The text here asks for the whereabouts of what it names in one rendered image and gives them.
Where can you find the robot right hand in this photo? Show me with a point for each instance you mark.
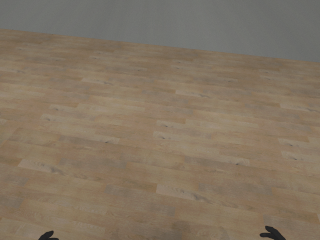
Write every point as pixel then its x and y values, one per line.
pixel 274 234

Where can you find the robot left hand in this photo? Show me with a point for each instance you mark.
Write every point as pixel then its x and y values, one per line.
pixel 47 236

